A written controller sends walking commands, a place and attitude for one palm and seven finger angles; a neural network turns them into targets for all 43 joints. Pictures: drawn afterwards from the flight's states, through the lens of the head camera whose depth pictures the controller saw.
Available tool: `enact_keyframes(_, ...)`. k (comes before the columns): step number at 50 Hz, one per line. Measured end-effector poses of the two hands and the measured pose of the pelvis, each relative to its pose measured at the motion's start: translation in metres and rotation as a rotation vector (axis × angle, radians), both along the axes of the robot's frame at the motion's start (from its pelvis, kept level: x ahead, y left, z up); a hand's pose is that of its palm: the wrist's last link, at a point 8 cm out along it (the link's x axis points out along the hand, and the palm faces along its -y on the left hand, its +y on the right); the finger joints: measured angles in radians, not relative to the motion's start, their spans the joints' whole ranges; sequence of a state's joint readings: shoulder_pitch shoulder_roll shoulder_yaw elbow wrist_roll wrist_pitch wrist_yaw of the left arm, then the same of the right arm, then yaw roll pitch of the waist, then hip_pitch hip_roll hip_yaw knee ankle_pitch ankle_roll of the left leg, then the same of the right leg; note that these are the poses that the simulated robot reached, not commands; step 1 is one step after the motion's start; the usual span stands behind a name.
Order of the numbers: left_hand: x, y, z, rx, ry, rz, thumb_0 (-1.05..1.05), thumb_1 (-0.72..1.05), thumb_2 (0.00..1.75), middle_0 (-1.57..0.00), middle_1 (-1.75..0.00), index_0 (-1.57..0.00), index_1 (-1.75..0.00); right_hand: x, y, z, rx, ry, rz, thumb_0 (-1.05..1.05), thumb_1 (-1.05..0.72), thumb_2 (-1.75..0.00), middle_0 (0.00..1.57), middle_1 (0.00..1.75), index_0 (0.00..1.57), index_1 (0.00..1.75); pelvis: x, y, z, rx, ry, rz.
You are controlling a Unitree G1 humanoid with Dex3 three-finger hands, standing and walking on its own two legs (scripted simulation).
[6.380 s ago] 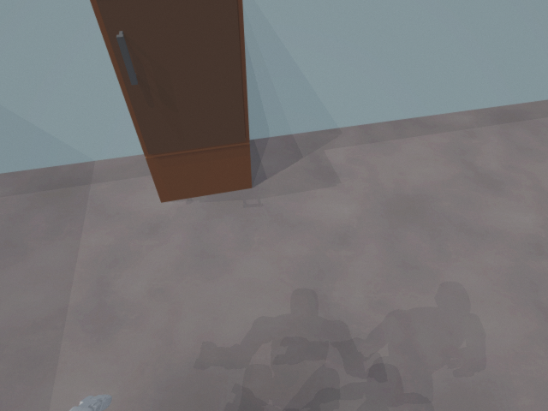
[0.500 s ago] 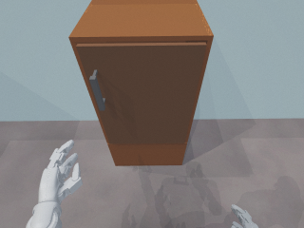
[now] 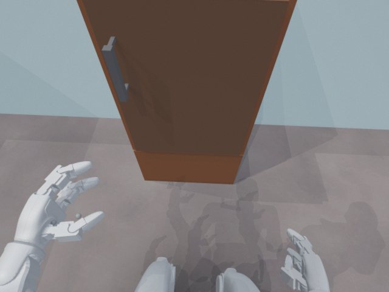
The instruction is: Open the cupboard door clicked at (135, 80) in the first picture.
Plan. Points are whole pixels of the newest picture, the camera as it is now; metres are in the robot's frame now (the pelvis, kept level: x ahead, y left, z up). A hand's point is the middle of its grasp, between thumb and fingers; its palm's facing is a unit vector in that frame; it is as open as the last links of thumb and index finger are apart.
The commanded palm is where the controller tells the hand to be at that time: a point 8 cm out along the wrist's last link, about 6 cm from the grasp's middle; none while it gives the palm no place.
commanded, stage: raise the hand with hooked fingers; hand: left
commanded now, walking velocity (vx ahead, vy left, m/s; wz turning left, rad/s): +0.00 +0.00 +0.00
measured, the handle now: (118, 71) +0.61 +0.24 +0.07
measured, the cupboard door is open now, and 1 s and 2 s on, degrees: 0 0 0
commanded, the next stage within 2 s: move the hooked fingers beside the handle in 1.36 s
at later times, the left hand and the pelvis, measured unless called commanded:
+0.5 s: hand (32, 192) +0.27 +0.31 +0.07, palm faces +0.04 -1.00 -0.06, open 13.3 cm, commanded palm +0.25 +0.35 +0.07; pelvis +0.01 +0.06 +0.02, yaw -1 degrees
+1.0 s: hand (27, 168) +0.31 +0.33 +0.08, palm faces +0.01 -1.00 -0.03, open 14.0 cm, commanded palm +0.28 +0.37 +0.08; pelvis +0.01 +0.05 +0.03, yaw -1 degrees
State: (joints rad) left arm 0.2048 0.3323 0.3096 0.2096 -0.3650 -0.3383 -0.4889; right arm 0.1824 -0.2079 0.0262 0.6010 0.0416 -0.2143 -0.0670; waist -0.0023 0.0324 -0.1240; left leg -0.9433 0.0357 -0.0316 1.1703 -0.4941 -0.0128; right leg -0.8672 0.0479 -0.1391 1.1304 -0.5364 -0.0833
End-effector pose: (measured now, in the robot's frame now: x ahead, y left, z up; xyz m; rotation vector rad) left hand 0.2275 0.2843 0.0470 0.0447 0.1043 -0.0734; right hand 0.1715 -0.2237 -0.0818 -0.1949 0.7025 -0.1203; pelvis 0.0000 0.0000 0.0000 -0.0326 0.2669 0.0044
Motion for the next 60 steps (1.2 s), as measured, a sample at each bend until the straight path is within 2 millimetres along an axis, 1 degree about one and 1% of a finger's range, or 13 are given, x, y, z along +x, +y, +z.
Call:
enact_keyframes(2, 0.004, 0.007, 0.002, -0.017, 0.042, 0.033, 0.0, 0.19, 0.6, -0.25, -0.76, -0.25, -0.76, -0.012, 0.002, 0.003, 0.01, 0.029, -0.031, 0.01, -0.91, -0.9, 0.2, 0.3, 0.21, 0.3, 0.004, 0.005, 0.007, 0.007, 0.002, -0.013)
enact_keyframes(5, 0.001, 0.021, 0.011, -0.009, 0.016, 0.112, 0.0, 0.12, 0.57, -0.26, -0.8, -0.26, -0.8, -0.027, 0.001, 0.008, -0.002, 0.062, -0.061, 0.01, -0.91, -0.9, 0.2, 0.3, 0.21, 0.3, 0.008, 0.013, 0.014, 0.009, 0.005, -0.027)
enact_keyframes(8, -0.003, 0.033, 0.017, 0.02, -0.044, 0.158, 0.0, 0.05, 0.54, -0.26, -0.85, -0.26, -0.85, -0.035, -0.001, 0.01, -0.036, 0.089, -0.06, 0.01, -0.91, -0.9, 0.2, 0.3, 0.21, 0.3, 0.01, 0.022, 0.014, 0.004, 0.011, -0.026)
enact_keyframes(10, -0.003, 0.039, 0.014, 0.03, -0.066, 0.153, 0.0, 0.01, 0.52, -0.26, -0.88, -0.26, -0.88, -0.037, -0.002, 0.01, -0.064, 0.101, -0.049, 0.01, -0.91, -0.9, 0.2, 0.3, 0.21, 0.3, 0.009, 0.028, 0.012, -0.003, 0.017, -0.02)
enact_keyframes(16, 0.005, 0.044, -0.002, -0.002, -0.046, 0.062, 0.0, -0.13, 0.46, -0.27, -0.97, -0.27, -0.97, -0.027, 0.004, 0.017, -0.12, 0.079, -0.033, 0.01, -0.91, -0.9, 0.2, 0.3, 0.21, 0.3, 0.007, 0.043, 0.007, -0.023, 0.018, -0.014)
enact_keyframes(20, 0.013, 0.052, 0.01, 0.001, -0.076, 0.049, -0.01, -0.23, 0.42, -0.28, -1.03, -0.28, -1.03, -0.015, 0.018, 0.031, -0.121, 0.029, -0.019, 0.01, -0.91, -0.9, 0.2, 0.3, 0.2, 0.3, 0.008, 0.051, 0.013, -0.03, 0.004, -0.015)
enact_keyframes(25, 0.02, 0.074, 0.03, 0.017, -0.121, 0.107, -0.01, -0.34, 0.37, -0.29, -1.1, -0.29, -1.1, -0.001, 0.039, 0.043, -0.097, -0.014, 0.022, 0.01, -0.91, -0.9, 0.2, 0.3, 0.21, 0.3, 0.009, 0.058, 0.019, -0.037, -0.008, -0.007)
enact_keyframes(30, 0.026, 0.09, 0.023, 0.006, -0.052, 0.12, -0.01, -0.43, 0.33, -0.3, -1.16, -0.29, -1.16, 0.005, 0.052, 0.045, -0.081, -0.013, 0.054, 0.01, -0.91, -0.9, 0.2, 0.3, 0.21, 0.3, 0.009, 0.063, 0.022, -0.041, -0.012, 0.001)
enact_keyframes(35, 0.033, 0.092, 0.021, -0.001, -0.033, 0.098, -0.01, -0.47, 0.32, -0.3, -1.18, -0.3, -1.18, 0.001, 0.054, 0.045, -0.09, 0.013, 0.059, 0.01, -0.91, -0.9, 0.2, 0.3, 0.21, 0.3, 0.009, 0.065, 0.024, -0.042, -0.016, 0.001)
enact_keyframes(41, 0.047, 0.099, 0.038, 0.022, -0.097, 0.102, -0.02, -0.49, 0.31, -0.3, -1.2, -0.3, -1.2, -0.011, 0.045, 0.043, -0.103, 0.062, 0.042, 0.01, -0.91, -0.9, 0.2, 0.3, 0.21, 0.3, 0.011, 0.062, 0.027, -0.041, -0.021, 0.001)
enact_keyframes(46, 0.059, 0.105, 0.044, 0.012, -0.08, 0.105, -0.02, -0.5, 0.31, -0.3, -1.2, -0.3, -1.2, -0.021, 0.033, 0.041, -0.103, 0.097, 0.01, 0.01, -0.91, -0.9, 0.2, 0.3, 0.21, 0.3, 0.013, 0.057, 0.03, -0.036, -0.018, -0.002)
enact_keyframes(53, 0.062, 0.088, 0.035, -0.014, -0.043, 0.074, -0.02, -0.5, 0.31, -0.3, -1.2, -0.3, -1.2, -0.03, 0.017, 0.041, -0.108, 0.113, -0.015, 0.01, -0.91, -0.9, 0.2, 0.3, 0.21, 0.3, 0.016, 0.05, 0.03, -0.027, -0.01, -0.013)
enact_keyframes(60, 0.06, 0.076, 0.032, -0.007, -0.08, 0.101, -0.02, -0.5, 0.31, -0.3, -1.2, -0.3, -1.2, -0.027, 0.007, 0.039, -0.11, 0.114, -0.018, 0.01, -0.91, -0.9, 0.2, 0.3, 0.21, 0.3, 0.015, 0.04, 0.027, -0.02, -0.01, -0.015)
